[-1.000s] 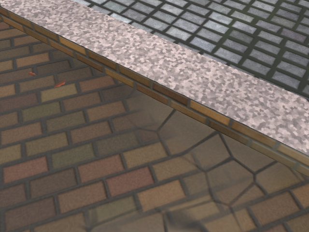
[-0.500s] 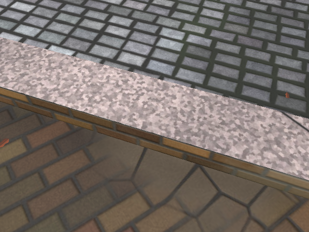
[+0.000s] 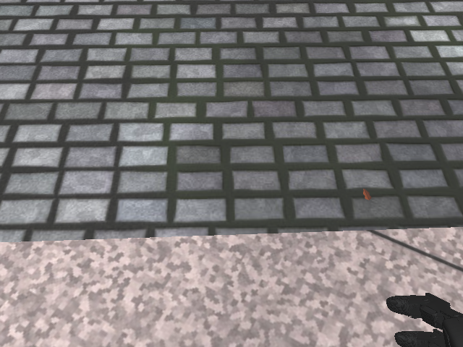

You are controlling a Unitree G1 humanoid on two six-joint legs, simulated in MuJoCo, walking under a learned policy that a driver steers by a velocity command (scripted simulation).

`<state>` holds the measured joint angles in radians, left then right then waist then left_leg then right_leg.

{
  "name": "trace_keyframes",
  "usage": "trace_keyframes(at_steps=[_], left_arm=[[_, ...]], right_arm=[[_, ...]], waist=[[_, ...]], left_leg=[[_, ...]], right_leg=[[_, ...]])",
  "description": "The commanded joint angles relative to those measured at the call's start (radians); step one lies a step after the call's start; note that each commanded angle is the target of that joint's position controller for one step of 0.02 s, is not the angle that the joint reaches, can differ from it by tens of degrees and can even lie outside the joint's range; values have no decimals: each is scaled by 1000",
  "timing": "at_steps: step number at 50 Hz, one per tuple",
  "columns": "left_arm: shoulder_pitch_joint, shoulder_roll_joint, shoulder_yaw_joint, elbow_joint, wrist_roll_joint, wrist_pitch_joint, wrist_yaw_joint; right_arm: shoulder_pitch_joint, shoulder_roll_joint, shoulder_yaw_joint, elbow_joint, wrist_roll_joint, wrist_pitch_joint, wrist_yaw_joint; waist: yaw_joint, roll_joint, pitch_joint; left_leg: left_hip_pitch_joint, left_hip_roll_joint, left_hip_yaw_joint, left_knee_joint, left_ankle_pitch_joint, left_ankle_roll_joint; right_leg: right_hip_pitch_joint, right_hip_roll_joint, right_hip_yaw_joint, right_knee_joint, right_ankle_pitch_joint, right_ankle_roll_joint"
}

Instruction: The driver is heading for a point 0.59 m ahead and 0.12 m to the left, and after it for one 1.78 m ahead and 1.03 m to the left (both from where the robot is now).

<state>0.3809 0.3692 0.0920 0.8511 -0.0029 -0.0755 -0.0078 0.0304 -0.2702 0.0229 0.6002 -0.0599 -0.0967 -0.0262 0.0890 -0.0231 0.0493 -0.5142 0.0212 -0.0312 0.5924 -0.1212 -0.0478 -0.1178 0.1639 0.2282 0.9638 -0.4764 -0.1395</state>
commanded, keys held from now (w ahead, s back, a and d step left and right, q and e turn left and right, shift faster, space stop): w+e+shift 0.02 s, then q+shift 0.98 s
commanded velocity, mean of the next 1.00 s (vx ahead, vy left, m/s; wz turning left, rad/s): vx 0.25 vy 0.00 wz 0.50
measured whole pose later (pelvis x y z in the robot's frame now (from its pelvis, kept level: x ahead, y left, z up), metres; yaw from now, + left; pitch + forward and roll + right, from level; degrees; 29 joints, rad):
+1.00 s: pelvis +0.54 -0.05 +0.16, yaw +31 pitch +3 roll -1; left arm 0.00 0.21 -0.04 0.48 0.03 0.02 0.02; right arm 0.25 -0.33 -0.08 0.68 -0.01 0.02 -0.05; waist -0.05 0.00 0.06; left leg -0.32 -0.21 -0.30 0.51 -0.20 0.08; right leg -0.72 0.00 0.14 1.05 -0.30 0.03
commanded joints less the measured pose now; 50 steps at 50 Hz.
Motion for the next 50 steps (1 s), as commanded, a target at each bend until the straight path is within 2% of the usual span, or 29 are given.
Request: trace_keyframes(at_steps=[1, 3, 5, 9, 10, 14, 16, 17, 19, 20, 21, 22, 24, 26, 28, 30, 31, 32, 33, 34, 35, 36, 37, 38, 39, 41, 43, 45, 50], left_arm=[[-70, 14, -41, -152, 7, 1, 12], [-176, 4, -41, -162, 53, 15, -14], [-179, -63, -59, -192, 62, 22, -23], [-285, -66, -74, -280, 72, 26, -20], [-315, -98, -92, -298, 76, 30, -22], [-577, -105, -120, -415, 77, 17, -7], [-694, -157, -147, -475, 58, -33, -16], [-611, -170, -156, -477, 36, -58, -20], [-184, -124, -119, -293, -28, -51, -5], [-131, -40, -80, -189, 18, -1, 37], [36, 63, -60, -203, 37, 31, 33], [162, 36, -44, -227, 12, 55, 33], [-23, -12, -36, -224, 26, 72, 37], [-138, -101, -66, -187, 5, 42, 21], [-204, -191, -90, -129, 18, 34, 22], [-374, -120, -65, -168, 41, 38, 49], [-453, -3, -28, -238, 20, 12, 79], [-490, 87, -5, -253, -3, -27, 69], [-546, 89, 0, -266, -62, -50, 45], [-543, 14, -6, -255, -104, -47, 15], [-477, -100, -51, -291, -52, -25, -37], [-277, -83, -52, -343, 27, 0, -28], [-237, -92, -65, -349, 44, 22, -13], [-248, -110, -78, -362, 56, 43, 15], [-267, -104, -84, -393, 76, 53, 29], [-187, -70, -88, -379, 71, 76, 43], [-243, -2, -72, -392, 65, 75, 54], [-323, -25, -80, -407, 46, 79, 51], [-383, -99, -109, -418, 26, 96, 26]], right_arm=[[258, -176, -96, 15, -22, 12, -8], [254, -67, -64, 58, -14, 6, 10], [373, -48, -54, 152, 5, -25, 23], [402, -97, -60, 231, 43, -43, 30], [401, -90, -57, 248, 30, -33, 24], [589, -85, -59, 316, 30, 17, -9], [768, -72, -69, 371, -17, 43, -50], [662, -61, -74, 343, -27, 63, -58], [443, -121, -111, 277, 40, 83, -32], [470, -72, -121, 282, 69, 69, -3], [557, 18, -109, 232, 65, 60, -13], [548, 1, -115, 167, 102, 53, -3], [285, -13, -135, 117, 58, 104, -24], [192, 65, -109, 86, 31, 143, -51], [127, 100, -85, 0, 42, 166, -49], [291, 89, -74, -12, 42, 190, -25], [453, -4, -105, 68, 38, 182, -24], [618, -56, -119, 90, 30, 182, -19], [746, -119, -135, 114, 18, 192, -14], [685, -154, -157, 100, 31, 186, -13], [365, -241, -168, 34, 47, 180, -15], [260, -288, -168, -44, 48, 152, 0], [223, -246, -157, -33, 43, 143, -3], [172, -182, -143, -8, 38, 142, -8], [176, -141, -128, 1, 38, 126, -17], [180, -116, -114, 25, 51, 105, -22], [210, -165, -125, 39, 52, 88, -15], [290, -173, -134, 65, 46, 83, -11], [233, -197, -151, 24, 49, 126, -24]], waist=[[-126, 225, -297], [-121, 22, -111], [-99, 76, -85], [-62, 155, -87], [-62, 198, -95], [-175, 61, -71], [-267, 128, -110], [-181, 149, -171], [34, 70, -312], [-24, -127, -168], [-69, -186, -238], [25, -166, -462], [-10, -113, -217], [-105, -210, 0], [-218, -165, 110], [-369, -156, 13], [-380, -111, -219], [-457, -218, -319], [-514, -229, -380], [-502, -6, -311], [-320, 314, -207], [-183, 201, -369], [-130, 74, -298], [-73, 4, -95], [-74, -40, -37], [-34, -38, -8], [-64, -77, -83], [-128, -31, -147], [-127, 117, -213]], left_leg=[[750, 411, -716, -347, -686, 173], [499, 288, -404, -332, -167, 183], [453, 269, -258, -275, 496, 216], [469, 218, -136, -313, 774, 217], [469, 197, -114, -332, 765, 221], [706, 138, -136, -269, 877, 224], [992, 161, -236, -69, 1119, 181], [861, 104, -206, 66, 1179, 124], [378, -25, -164, 355, 527, 73], [-165, -128, -88, 636, -453, 69], [-526, -97, -80, 957, -739, 100], [-516, -120, -79, 1196, -722, 77], [-687, -112, 95, 1420, -521, 44], [-714, -101, 138, 1472, -594, 52], [-599, -86, 173, 1235, -554, 78], [-186, -110, 205, 806, -432, 100], [184, -225, 229, 732, -314, 96], [356, -186, 189, 691, -329, 124], [517, -156, 92, 598, -308, 204], [602, -122, -147, 289, -50, 341], [333, 2, -676, -27, 541, 489], [363, 157, -1000, -153, 556, 583], [243, 173, -1026, -192, 249, 556], [62, 117, -880, -165, 140, 494], [94, 31, -757, -112, 164, 446], [100, -22, -480, -103, 412, 366], [195, -33, -393, -136, 611, 308], [350, -33, -393, -110, 754, 272], [360, -64, -429, -90, 534, 215]], right_leg=[[-679, -141, -105, 524, 146, 8], [-629, -171, -132, 475, 207, 41], [-632, -136, -103, 472, 126, 71], [-723, -126, -172, 349, 68, 89], [-743, -136, -242, 394, 23, 95], [-951, -156, -314, 365, -54, 103], [-1064, -168, -212, 187, -122, 80], [-762, -153, -154, -167, -35, 82], [161, -217, -110, -893, 847, 131], [533, -290, -173, -829, 1136, 169], [821, -604, -49, -330, 2175, 165], [825, -771, -87, -203, 2449, 35], [525, -582, -207, -433, 1636, 37], [264, -477, -338, -574, 1438, 61], [10, -395, -454, -703, 1253, 105], [-181, -316, -559, -665, 1378, 99], [-223, -289, -545, -532, 1755, 90], [-206, -423, -485, -368, 2132, 74], [-250, -480, -424, -144, 2166, 93], [-437, -314, -390, 373, 1035, 108], [-576, -6, -316, 953, 48, 149], [-620, -12, -93, 1116, 46, 152], [-651, -36, -59, 1108, 54, 136], [-694, -75, -58, 1055, 84, 155], [-755, -71, -77, 1010, 47, 160], [-714, -133, -100, 740, 8, 159], [-598, -177, -124, 410, 45, 173], [-608, -172, -148, 236, 91, 181], [-502, -103, -152, -14, 231, 164]])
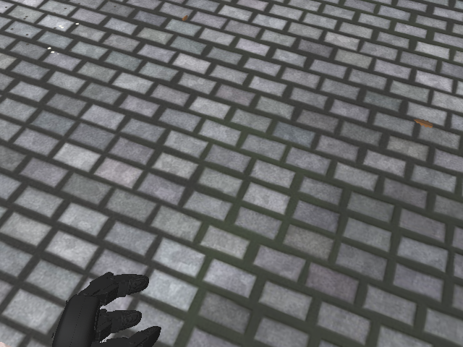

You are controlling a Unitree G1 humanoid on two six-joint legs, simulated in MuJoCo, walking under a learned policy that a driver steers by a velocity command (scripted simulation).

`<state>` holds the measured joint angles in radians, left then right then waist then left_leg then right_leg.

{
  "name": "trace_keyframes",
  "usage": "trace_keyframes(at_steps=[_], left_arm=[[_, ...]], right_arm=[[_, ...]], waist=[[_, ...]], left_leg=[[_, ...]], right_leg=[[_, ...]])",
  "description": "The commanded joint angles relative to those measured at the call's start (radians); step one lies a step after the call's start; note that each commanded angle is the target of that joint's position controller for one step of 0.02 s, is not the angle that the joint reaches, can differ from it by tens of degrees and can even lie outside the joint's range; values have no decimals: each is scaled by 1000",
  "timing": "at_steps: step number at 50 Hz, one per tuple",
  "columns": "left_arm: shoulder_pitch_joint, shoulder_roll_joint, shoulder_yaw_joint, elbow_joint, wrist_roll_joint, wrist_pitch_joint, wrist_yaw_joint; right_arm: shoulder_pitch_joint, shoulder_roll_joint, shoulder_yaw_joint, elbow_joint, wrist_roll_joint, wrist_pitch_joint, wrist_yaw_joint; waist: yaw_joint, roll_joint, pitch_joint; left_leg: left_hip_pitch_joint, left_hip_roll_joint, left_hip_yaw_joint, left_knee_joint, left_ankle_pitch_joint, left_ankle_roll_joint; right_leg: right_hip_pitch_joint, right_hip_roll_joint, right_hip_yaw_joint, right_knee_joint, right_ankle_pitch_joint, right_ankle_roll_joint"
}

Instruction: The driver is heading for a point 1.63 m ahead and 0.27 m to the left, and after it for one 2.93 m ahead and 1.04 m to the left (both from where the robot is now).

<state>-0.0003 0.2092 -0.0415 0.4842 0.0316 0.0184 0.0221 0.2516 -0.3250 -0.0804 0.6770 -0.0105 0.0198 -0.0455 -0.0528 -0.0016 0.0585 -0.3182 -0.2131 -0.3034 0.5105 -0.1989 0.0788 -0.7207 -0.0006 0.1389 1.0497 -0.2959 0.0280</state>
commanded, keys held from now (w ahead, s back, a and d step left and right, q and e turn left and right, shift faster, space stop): q+shift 0.30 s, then w+q+shift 0.12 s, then w+e+shift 0.58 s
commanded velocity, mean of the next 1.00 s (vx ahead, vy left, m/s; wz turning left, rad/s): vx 0.48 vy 0.00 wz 0.26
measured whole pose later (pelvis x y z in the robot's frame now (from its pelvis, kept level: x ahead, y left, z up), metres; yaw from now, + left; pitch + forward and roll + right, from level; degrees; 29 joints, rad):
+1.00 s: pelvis +0.26 +0.00 -0.03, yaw +15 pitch +2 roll +0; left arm 0.12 0.30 0.06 0.66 0.02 0.02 -0.09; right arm 0.45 -0.27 -0.03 0.85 -0.04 -0.11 -0.02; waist -0.04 -0.02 0.00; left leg 0.30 0.00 0.29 0.12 -0.44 -0.04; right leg -0.81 -0.06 -0.13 0.89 -0.07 -0.12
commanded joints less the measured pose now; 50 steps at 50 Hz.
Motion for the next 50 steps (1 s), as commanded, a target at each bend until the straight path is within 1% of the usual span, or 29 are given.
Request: trace_keyframes(at_steps=[1, 3, 6, 7, 8, 9, 10, 11, 13, 15, 17, 19, 21, 23, 25, 27, 28, 29, 30, 31, 32, 33, 34, 35, 37, 41, 46, 48, 50], left_arm=[[-14, 68, 27, -52, -12, 5, -2], [-5, 92, 38, -42, -19, 3, 7], [116, 145, 68, 12, -34, -14, 22], [125, 177, 82, 24, -24, -25, 32], [135, 241, 94, 5, -11, -24, 40], [140, 264, 95, -13, -7, -14, 33], [132, 214, 92, 2, -9, -11, 30], [103, 159, 79, 4, -10, -8, 30], [59, 158, 77, 0, -5, 0, 34], [81, 157, 80, 8, -4, -4, 32], [165, 181, 94, 30, 4, -13, 22], [216, 212, 111, 48, 1, -24, 19], [261, 231, 125, 69, 2, -37, 23], [328, 233, 133, 105, 3, -53, 19], [315, 221, 131, 126, -2, -63, 5], [270, 235, 138, 144, -2, -53, 2], [258, 236, 140, 153, -6, -40, 0], [225, 223, 138, 152, -21, -28, -6], [188, 173, 125, 133, -25, -30, -19], [167, 72, 97, 106, -29, -38, -32], [102, 51, 91, 56, -34, -49, -29], [60, 131, 105, 18, -24, -57, -36], [90, 173, 123, 43, -29, -61, -48], [158, 181, 129, 88, -26, -60, -59], [229, 187, 139, 147, -11, -32, -83], [164, 147, 130, 139, -16, -10, -94], [19, 125, 110, 99, -2, -12, -117], [-23, 102, 94, 81, -6, -14, -123], [15, 107, 89, 82, -20, -10, -114]], right_arm=[[-4, -142, -49, -63, -2, 16, 2], [-31, -139, -51, -84, -12, 22, 20], [-70, -145, -61, -103, -4, 22, 34], [-16, -105, -53, -95, 4, 14, 35], [123, -4, -30, -88, 2, 13, 30], [116, -98, -46, -107, -16, 13, 35], [46, -146, -58, -106, -41, 12, 41], [-2, -158, -62, -98, -38, 16, 52], [19, -141, -61, -81, -15, 36, 76], [21, -130, -55, -76, -7, 49, 84], [5, -129, -50, -91, -15, 54, 98], [-40, -130, -46, -110, -20, 55, 120], [-94, -111, -38, -126, -23, 52, 136], [-128, -59, -16, -138, -27, 41, 146], [-80, -11, 9, -116, -18, 20, 149], [-27, -13, 22, -87, -10, -8, 140], [-2, -15, 27, -74, -10, -19, 129], [86, -6, 33, -34, -12, -29, 114], [229, -36, 22, 25, -23, -37, 97], [293, -83, 14, 27, -33, -52, 84], [217, -200, -6, -44, -37, -59, 47], [190, -218, -23, -39, -35, -56, 17], [92, -145, 4, -50, -28, -69, 15], [21, -103, 20, -61, -20, -84, 20], [0, -60, 37, -52, -21, -106, 20], [83, -66, 30, 16, -26, -131, 37], [165, -44, 31, 103, -27, -148, 33], [182, -53, 30, 129, -29, -144, 28], [181, -95, 22, 136, -31, -132, 17]], waist=[[11, 123, -201], [15, 164, -167], [70, 199, -143], [54, 99, -150], [-7, -142, -227], [15, -243, -275], [20, -201, -202], [28, -154, -143], [11, -161, -114], [12, -144, -117], [39, -195, -152], [64, -220, -129], [87, -180, -97], [104, -121, -79], [66, -111, -74], [33, -151, -49], [14, -124, -15], [-42, -61, 14], [-107, 11, 8], [-138, 235, -53], [-131, 211, -29], [-115, 153, -37], [-42, 116, -1], [11, 108, -3], [48, 103, -8], [38, 71, 69], [4, 52, 136], [4, 49, 146], [46, 94, 69]], left_leg=[[118, 165, -183, -15, 553, 85], [56, 161, -243, -15, 483, 72], [-6, 145, -305, 25, 253, -11], [-82, 98, -244, 138, -53, -49], [-184, 9, -44, 412, -483, -84], [-260, -17, 92, 541, -509, -98], [-287, 63, 134, 644, -390, -107], [-287, 103, 157, 690, -290, -109], [-252, 125, 214, 802, -195, -126], [-245, 140, 253, 854, -160, -135], [-295, 168, 280, 809, -129, -124], [-353, 192, 304, 746, -124, -112], [-368, 215, 320, 657, -135, -99], [-301, 213, 302, 531, -168, -75], [-107, 186, 308, 340, -209, -38], [88, 152, 377, 141, -308, -5], [140, 154, 406, 21, -277, 10], [293, 140, 454, -143, -130, 25], [567, 148, 435, -198, -111, 38], [680, 419, 81, -257, -379, 35], [605, 637, -194, -326, -566, 84], [507, 694, -245, -367, -631, 136], [468, 628, -144, -367, -518, 92], [416, 561, -15, -374, -381, 50], [309, 487, 164, -410, -215, 26], [283, 452, 332, -451, -88, 15], [390, 438, 489, -482, 90, -5], [430, 432, 560, -442, 397, -23], [469, 448, 605, -303, 1067, -44]], right_leg=[[140, 75, -64, -142, 47, -1], [237, 93, -51, -254, 23, 2], [506, 76, -24, -588, 126, 4], [628, -25, 36, -672, 156, -19], [780, -328, 265, -667, 184, -83], [705, -427, 498, -747, 206, -194], [637, -386, 441, -770, 169, -220], [566, -319, 287, -764, 104, -207], [499, -230, 87, -766, 184, -201], [495, -217, -15, -755, 267, -206], [567, -234, -8, -816, -68, -178], [611, -266, 14, -881, -332, -153], [628, -309, 3, -921, -404, -146], [581, -327, 10, -941, -402, -165], [454, -305, -52, -962, -332, -158], [331, -251, -116, -940, -263, -164], [298, -236, -116, -901, -256, -178], [191, -196, -141, -819, -287, -168], [-23, -103, -206, -667, -236, -111], [-199, -15, -221, -254, -303, -104], [-390, 49, -71, -79, -181, -88], [-407, -16, 30, 12, -63, -86], [-387, -24, 42, 48, 37, -73], [-319, -37, 26, 46, 99, -47], [-200, -46, -45, 117, 168, -16], [-243, -57, -85, 127, 260, -35], [-242, -86, -216, -51, 280, -112], [-159, -63, -297, -168, 232, -155], [43, 18, -387, -243, 180, -207]])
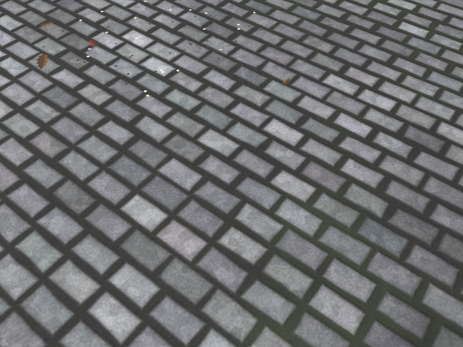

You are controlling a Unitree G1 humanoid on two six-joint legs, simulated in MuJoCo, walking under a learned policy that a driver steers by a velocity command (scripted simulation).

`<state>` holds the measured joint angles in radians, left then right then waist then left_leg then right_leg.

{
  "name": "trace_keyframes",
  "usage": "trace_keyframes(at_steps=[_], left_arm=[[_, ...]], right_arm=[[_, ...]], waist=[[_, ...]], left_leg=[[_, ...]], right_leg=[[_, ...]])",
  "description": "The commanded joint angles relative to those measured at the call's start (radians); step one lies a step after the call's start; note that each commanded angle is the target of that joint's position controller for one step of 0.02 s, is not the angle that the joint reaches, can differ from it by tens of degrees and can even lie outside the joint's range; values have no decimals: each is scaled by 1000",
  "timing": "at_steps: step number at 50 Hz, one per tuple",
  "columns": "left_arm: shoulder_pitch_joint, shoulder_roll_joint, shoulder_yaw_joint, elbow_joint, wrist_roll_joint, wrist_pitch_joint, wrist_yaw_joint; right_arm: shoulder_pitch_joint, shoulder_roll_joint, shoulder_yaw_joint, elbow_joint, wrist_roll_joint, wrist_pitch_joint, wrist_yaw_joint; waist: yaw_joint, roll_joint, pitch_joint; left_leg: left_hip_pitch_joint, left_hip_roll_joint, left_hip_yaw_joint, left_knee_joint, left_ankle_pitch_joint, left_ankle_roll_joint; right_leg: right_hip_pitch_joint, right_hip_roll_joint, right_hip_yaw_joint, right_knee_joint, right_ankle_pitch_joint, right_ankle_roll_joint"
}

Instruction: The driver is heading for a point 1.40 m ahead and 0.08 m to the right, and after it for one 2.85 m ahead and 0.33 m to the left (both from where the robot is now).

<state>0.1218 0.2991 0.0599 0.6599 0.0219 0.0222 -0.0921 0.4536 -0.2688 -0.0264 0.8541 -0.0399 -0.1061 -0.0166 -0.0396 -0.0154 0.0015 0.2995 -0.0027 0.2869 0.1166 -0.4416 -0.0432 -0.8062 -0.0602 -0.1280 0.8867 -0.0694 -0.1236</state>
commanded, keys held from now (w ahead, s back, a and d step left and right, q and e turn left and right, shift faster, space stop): w+e+shift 0.22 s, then w+q+shift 0.48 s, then q+shift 0.30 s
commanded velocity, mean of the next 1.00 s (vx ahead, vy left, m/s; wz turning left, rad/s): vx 0.85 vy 0.00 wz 0.15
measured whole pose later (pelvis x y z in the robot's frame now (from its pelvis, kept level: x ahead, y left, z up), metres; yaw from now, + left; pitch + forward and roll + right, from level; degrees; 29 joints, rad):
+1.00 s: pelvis +0.90 -0.17 +0.00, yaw +11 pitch +1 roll +0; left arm 0.01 0.25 -0.04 0.60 0.05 -0.10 0.02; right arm 0.42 -0.33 -0.09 0.82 0.02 -0.02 -0.02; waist -0.12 0.00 0.10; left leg -0.24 -0.18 -0.19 1.15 -0.60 0.04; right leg -0.54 0.01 0.03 0.56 -0.08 0.00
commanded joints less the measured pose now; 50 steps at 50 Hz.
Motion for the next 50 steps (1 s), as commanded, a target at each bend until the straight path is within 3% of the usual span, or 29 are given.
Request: trace_keyframes(at_steps=[1, 3, 4, 5, 6, 7, 9, 12, 16, 19, 22, 24, 26, 27, 28, 29, 30, 32, 34, 35, 38, 40, 42, 45, 46, 47, 48, 49, 50], left_arm=[[-33, 39, -5, -79, -15, -13, 9], [300, 137, 39, 8, -18, -24, 28], [467, 196, 74, 69, -4, -31, 48], [350, 304, 105, 66, 3, -14, 65], [339, 325, 111, 29, -9, -10, 60], [347, 300, 106, 39, -11, -17, 70], [311, 201, 76, 70, -7, -41, 88], [230, 140, 40, 54, -13, -77, 93], [274, 115, 24, 87, -18, -129, 72], [354, 120, 16, 128, -33, -155, 68], [360, 159, 14, 160, -13, -159, 85], [345, 195, 20, 166, 10, -142, 113], [266, 216, 29, 149, 50, -111, 135], [170, 228, 35, 126, 51, -96, 140], [100, 131, 9, 95, 55, -110, 129], [256, 17, -22, 24, -9, -132, 98], [190, 71, -39, 14, 14, -151, 103], [80, 98, -46, -8, 28, -164, 93], [70, 69, -61, -33, 63, -124, 84], [74, 58, -69, -44, 66, -102, 82], [-73, 42, -87, -118, 41, -103, 74], [-133, 6, -99, -136, 28, -109, 73], [-148, 11, -95, -136, 13, -106, 80], [-55, 79, -69, -118, 10, -116, 114], [72, 110, -55, -80, 8, -127, 124], [235, 157, -38, -32, 19, -140, 130], [335, 202, -30, -25, 37, -141, 130], [318, 169, -28, -50, 34, -126, 108], [178, 143, -12, -81, 11, -116, 118]], right_arm=[[-29, -188, -42, -42, -5, 9, -21], [-104, -256, -66, -75, -15, 46, -21], [-126, -248, -64, -85, -11, 44, -12], [-126, -70, -22, -168, 12, 22, 18], [-212, -106, -12, -240, 10, -11, 19], [-288, -120, -10, -270, 9, -34, 22], [-270, -111, 3, -268, -3, -39, 18], [-201, -88, 17, -253, -38, 29, 27], [-392, -53, 43, -309, -7, 43, 51], [-482, -37, 45, -303, 20, 36, 65], [-478, -74, 28, -276, 28, 29, 64], [-404, -118, 10, -242, 30, 31, 62], [-76, -183, -24, -133, 38, 42, 49], [160, -207, -44, -58, 34, 47, 40], [270, -245, -65, -18, 32, 61, 27], [124, -317, -81, -36, -1, 66, 28], [31, -239, -83, -84, 15, 65, 37], [-11, -143, -64, -58, 28, 60, 36], [-26, -127, -48, -38, 33, 42, 24], [-28, -138, -48, -38, 34, 31, 27], [-37, -185, -63, -44, 37, 18, 27], [12, -178, -70, -22, 54, 27, 30], [68, -185, -80, -4, 58, 43, 31], [31, -206, -96, -27, 46, 58, 10], [-34, -218, -102, -52, 45, 55, 7], [-60, -170, -92, -81, 57, 50, 5], [-4, -53, -66, -115, 67, 59, -7], [183, -89, -65, -136, 90, 74, -24], [153, -147, -72, -118, 61, 89, -26]], waist=[[83, 143, 68], [250, 170, -113], [323, 107, -171], [164, -262, -140], [194, -116, -278], [192, -11, -206], [86, 122, -32], [-9, 112, 56], [57, 34, 152], [129, 22, 130], [115, -28, 73], [54, -96, -1], [-110, -125, -141], [-246, -90, -186], [-257, 59, -186], [-28, 421, -248], [-74, 140, -250], [-1, -91, -45], [71, -80, 50], [89, -45, 70], [75, -16, 151], [18, 22, 91], [-32, 73, 18], [15, 117, -51], [95, 102, -102], [156, 69, -189], [135, -126, -314], [36, -194, -532], [44, -180, -545]], left_leg=[[-107, 259, 13, 214, 1550, 73], [-204, 293, -25, 666, 1638, 112], [-419, 233, -35, 1006, 1330, 104], [-982, -24, -79, 1451, 120, 24], [-1126, -57, -329, 1601, 80, 35], [-1163, 10, -389, 1562, 126, 45], [-1078, 98, -387, 1353, 138, 47], [-991, 149, -356, 1203, 95, 10], [-951, 172, -251, 787, 438, 29], [-879, 116, -176, 546, 676, 96], [-848, 29, -145, 442, 658, 151], [-777, -66, -131, 439, 528, 170], [-517, -130, -135, 473, 417, 196], [-312, -96, -180, 403, 393, 238], [-96, 13, -347, 514, 250, 278], [173, 274, -1055, 330, 144, 522], [110, 279, -1159, 173, 10, 513], [-247, 212, -945, 105, 22, 415], [-487, 111, -797, 80, 123, 376], [-568, 81, -756, 64, 134, 376], [-745, 14, -629, 58, 709, 349], [-716, -58, -548, 146, 925, 249], [-625, -81, -561, 227, 966, 178], [-536, -96, -649, 449, 930, 108], [-546, -117, -646, 632, 856, 86], [-619, -135, -602, 871, 587, 64], [-801, -215, -447, 1216, -320, 62], [-863, -149, -449, 1383, -328, 49], [-904, -97, -409, 1448, -148, 45]], right_leg=[[211, 114, -131, -88, -102, -76], [590, 184, -82, -120, -275, -125], [878, 186, 35, -242, -303, -151], [1158, -77, 570, -386, -465, -286], [1201, -165, 914, -548, -475, -369], [1122, -182, 893, -619, -450, -330], [815, -124, 739, -660, -357, -249], [537, -25, 545, -702, -322, -227], [450, 55, 327, -812, -22, -144], [615, 26, 239, -862, 325, -48], [872, -17, 142, -814, 713, 12], [1003, -58, 95, -673, 1083, 49], [1006, -91, 60, -284, 1301, 74], [869, -61, 23, 77, 1210, 83], [545, 61, 42, 506, 376, 70], [20, 223, 147, 832, -450, 148], [-42, 139, 268, 775, -315, 103], [54, 39, 253, 554, -205, 85], [128, -2, 233, 449, -239, 116], [148, -19, 215, 378, -255, 130], [256, 1, 117, 55, -98, 172], [376, 67, 73, -162, 119, 158], [455, 132, 70, -268, 210, 143], [622, 166, 147, -421, 206, 133], [747, 126, 182, -492, 300, 122], [926, -16, 265, -461, 453, 97], [1139, -340, 464, -283, 1074, 56], [1256, -537, 656, -220, 1260, -44], [1156, -499, 699, -327, 845, -137]])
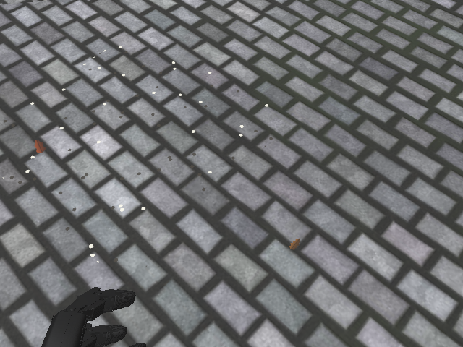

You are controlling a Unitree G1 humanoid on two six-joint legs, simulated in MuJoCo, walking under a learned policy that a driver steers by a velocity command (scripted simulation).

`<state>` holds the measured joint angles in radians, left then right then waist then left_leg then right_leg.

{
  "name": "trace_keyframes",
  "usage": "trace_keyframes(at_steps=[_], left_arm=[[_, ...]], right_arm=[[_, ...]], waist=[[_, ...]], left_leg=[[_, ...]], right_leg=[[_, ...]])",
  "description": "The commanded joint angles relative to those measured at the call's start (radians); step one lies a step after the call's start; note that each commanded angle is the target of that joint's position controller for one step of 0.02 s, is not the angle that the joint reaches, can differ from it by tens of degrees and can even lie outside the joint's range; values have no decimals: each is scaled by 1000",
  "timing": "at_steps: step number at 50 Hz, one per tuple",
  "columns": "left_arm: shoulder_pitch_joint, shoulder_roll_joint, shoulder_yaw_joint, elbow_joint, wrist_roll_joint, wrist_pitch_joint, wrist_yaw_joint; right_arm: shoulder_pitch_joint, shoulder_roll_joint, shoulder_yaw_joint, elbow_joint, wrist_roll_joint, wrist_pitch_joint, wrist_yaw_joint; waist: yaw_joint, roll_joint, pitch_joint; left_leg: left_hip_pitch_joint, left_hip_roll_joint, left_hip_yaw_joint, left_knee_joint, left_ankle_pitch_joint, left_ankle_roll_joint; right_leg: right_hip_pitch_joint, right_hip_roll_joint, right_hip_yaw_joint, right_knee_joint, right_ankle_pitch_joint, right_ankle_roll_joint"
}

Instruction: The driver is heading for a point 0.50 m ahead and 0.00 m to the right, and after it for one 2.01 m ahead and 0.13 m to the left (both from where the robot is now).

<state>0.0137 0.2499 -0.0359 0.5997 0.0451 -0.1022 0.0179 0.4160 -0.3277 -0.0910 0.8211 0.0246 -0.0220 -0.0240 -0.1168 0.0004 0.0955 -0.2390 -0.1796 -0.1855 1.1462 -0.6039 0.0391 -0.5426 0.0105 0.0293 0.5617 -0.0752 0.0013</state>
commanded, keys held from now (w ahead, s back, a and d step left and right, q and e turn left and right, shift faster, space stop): q+shift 0.26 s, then e+shift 0.72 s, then q+shift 0.02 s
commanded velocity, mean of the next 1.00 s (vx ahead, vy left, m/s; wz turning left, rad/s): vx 0.07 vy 0.00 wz -0.04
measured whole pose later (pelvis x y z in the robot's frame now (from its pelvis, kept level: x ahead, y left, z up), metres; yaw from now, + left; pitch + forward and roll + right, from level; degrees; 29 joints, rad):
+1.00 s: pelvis +0.08 -0.04 +0.03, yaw -8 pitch +1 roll +2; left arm 0.28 0.32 0.09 0.67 0.00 0.06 0.00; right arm 0.16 -0.31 -0.06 0.69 -0.03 0.05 -0.02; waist 0.02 0.03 0.05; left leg -0.56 0.01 -0.05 1.07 -0.33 -0.06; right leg -0.25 0.10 0.10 0.47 -0.23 -0.10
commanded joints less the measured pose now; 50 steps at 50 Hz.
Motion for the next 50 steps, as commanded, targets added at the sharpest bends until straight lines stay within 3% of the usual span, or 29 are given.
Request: trace_keyframes(at_steps=[1, 2, 4, 6, 8, 13, 16, 18, 19, 20, 21, 22, 23, 24, 25, 27, 30, 33, 36, 37, 38, 39, 40, 41, 43, 45, 47, 50], left_arm=[[199, 98, 63, -42, -20, 17, 19], [177, 50, 45, -26, -15, 29, 23], [209, 84, 57, 16, -22, 40, 30], [224, 105, 71, 40, -21, 37, 21], [212, 120, 80, 44, -16, 37, 17], [149, 157, 100, 30, -8, 55, 6], [248, 194, 114, 61, -12, 76, -4], [262, 196, 113, 77, -27, 103, -11], [326, 150, 100, 96, -20, 113, -20], [397, 16, 61, 72, -5, 121, -35], [373, 32, 60, 87, -24, 151, -27], [324, 86, 75, 90, -47, 164, -29], [309, 111, 91, 89, -55, 163, -34], [327, 147, 109, 108, -47, 159, -33], [358, 161, 121, 127, -36, 159, -32], [364, 140, 127, 129, -35, 158, -30], [319, 85, 118, 100, -38, 167, -35], [286, 72, 115, 65, -37, 174, -48], [310, 78, 121, 45, -44, 171, -56], [348, 72, 122, 54, -44, 164, -56], [373, 99, 130, 64, -35, 153, -52], [380, 223, 156, 48, -22, 138, -39], [430, 330, 188, 43, -19, 140, -34], [440, 296, 187, 46, -21, 146, -28], [290, 229, 164, 17, -34, 161, -14], [238, 192, 154, -2, -49, 160, -11], [272, 202, 159, 6, -52, 154, -16], [291, 211, 161, 10, -46, 152, -11]], right_arm=[[72, -107, -12, -94, -36, 22, -9], [-4, -108, -19, -106, -49, 36, 11], [-43, -65, -13, -128, -55, 72, 42], [-72, -26, -3, -160, -52, 89, 50], [-116, -19, 3, -194, -56, 97, 55], [-225, -25, 13, -255, -41, 113, 76], [-276, -25, 19, -277, -41, 97, 76], [-212, -5, 26, -249, -49, 68, 67], [-183, -20, 28, -233, -57, 50, 56], [-185, -67, 38, -258, -67, 34, 42], [-220, -82, 41, -265, -51, 29, 20], [-255, -45, 48, -243, -57, 32, 13], [-311, -57, 49, -233, -58, 37, 5], [-330, -79, 40, -232, -56, 44, -1], [-328, -75, 38, -233, -44, 47, -12], [-314, -35, 46, -235, -37, 49, -20], [-308, -11, 45, -227, -49, 46, -27], [-295, -22, 32, -214, -56, 43, -23], [-298, -53, 13, -203, -52, 39, -14], [-311, -60, 7, -200, -46, 41, -11], [-278, -53, 2, -183, -45, 45, -5], [-233, 1, 11, -198, -50, 56, 2], [-374, 20, 28, -279, -46, 68, -5], [-393, 11, 31, -275, -49, 69, -8], [-359, -21, 20, -238, -40, 53, -3], [-307, -44, 13, -207, -62, 50, 5], [-289, -32, 19, -199, -59, 56, 11], [-277, -33, 24, -191, -51, 64, 8]], waist=[[123, -113, -488], [118, -79, -368], [106, -116, -227], [89, -123, -206], [79, -132, -204], [68, -162, -168], [126, -174, -154], [103, -126, -153], [105, -8, -174], [146, 274, -234], [98, 260, -248], [107, 204, -180], [135, 225, -112], [147, 213, -106], [150, 208, -110], [144, 133, -148], [129, 126, -147], [109, 165, -153], [128, 160, -175], [159, 128, -179], [172, 25, -151], [151, -262, -110], [208, -335, -66], [209, -199, -76], [138, -106, -49], [125, -110, -107], [133, -64, -142], [147, -83, -147]], left_leg=[[-388, 118, 103, 341, 132, -53], [-391, 138, 114, 285, 163, -70], [-346, 171, 125, 210, 164, -84], [-334, 179, 143, 141, 188, -76], [-339, 204, 152, 64, 240, -65], [-139, 228, 227, -235, 395, -29], [-73, 170, 242, -395, 280, -16], [56, 135, 237, -630, 339, 6], [168, 207, 142, -772, 443, 11], [272, 550, -203, -817, 826, 47], [81, 601, -152, -831, 889, 186], [18, 522, -52, -833, 806, 182], [-26, 472, 29, -840, 770, 157], [0, 439, 77, -831, 785, 143], [15, 435, 126, -814, 858, 148], [68, 458, 156, -791, 904, 164], [106, 475, 180, -783, 763, 160], [100, 499, 195, -760, 693, 154], [75, 528, 213, -703, 679, 121], [32, 513, 254, -642, 626, 80], [-58, 461, 315, -514, 455, 6], [-294, 323, 401, -238, 99, -83], [-474, 165, 250, -96, -87, -101], [-493, 195, 162, -8, -38, -95], [-471, 222, 129, -29, 177, -81], [-432, 202, 139, -8, 265, -88], [-430, 192, 131, -23, 286, -96], [-455, 184, 129, -108, 301, -102]], right_leg=[[707, -448, 408, -87, 552, -240], [592, -366, 290, -136, 422, -205], [415, -328, 142, -192, 500, -198], [364, -322, 69, -216, 524, -203], [347, -349, 21, -237, 493, -210], [195, -334, -164, -243, 130, -136], [234, -340, -134, -203, 126, -136], [228, -306, -142, -108, 95, -100], [184, -258, -176, -13, -8, -48], [77, -169, -232, 202, -538, 24], [148, -95, -104, 236, -550, 35], [180, -84, -44, 272, -499, 32], [156, -46, -44, 315, -451, 23], [127, -28, -52, 379, -414, 21], [117, -22, -64, 447, -398, 21], [94, -20, -64, 535, -402, 27], [77, -44, -72, 446, -384, 31], [142, -47, -97, 299, -396, 12], [236, -36, -128, 155, -367, -22], [314, -19, -144, 41, -282, -38], [380, -27, -56, -107, -172, -60], [443, -267, 332, -248, 41, -123], [412, -386, 567, -261, 376, -275], [428, -362, 506, -260, 273, -309], [391, -229, 353, -249, 102, -243], [417, -169, 299, -220, 212, -213], [454, -158, 309, -203, 240, -203], [503, -151, 334, -204, 184, -202]])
